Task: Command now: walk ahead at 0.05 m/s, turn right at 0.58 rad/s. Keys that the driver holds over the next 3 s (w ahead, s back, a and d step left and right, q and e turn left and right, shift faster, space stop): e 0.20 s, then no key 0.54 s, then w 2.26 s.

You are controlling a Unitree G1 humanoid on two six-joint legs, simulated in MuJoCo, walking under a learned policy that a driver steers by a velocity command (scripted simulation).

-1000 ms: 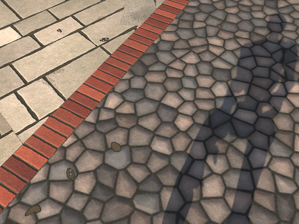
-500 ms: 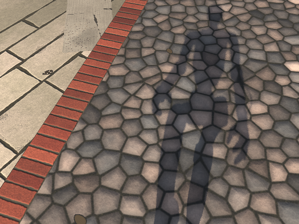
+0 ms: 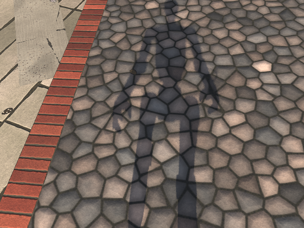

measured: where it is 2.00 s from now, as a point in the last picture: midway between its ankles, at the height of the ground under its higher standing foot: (177, 200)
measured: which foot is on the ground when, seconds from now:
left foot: up 0.00-0.16, down 0.18-0.80, up 0.82-1.00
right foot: down 0.00-0.18, up 0.20-0.58, down 0.60-1.00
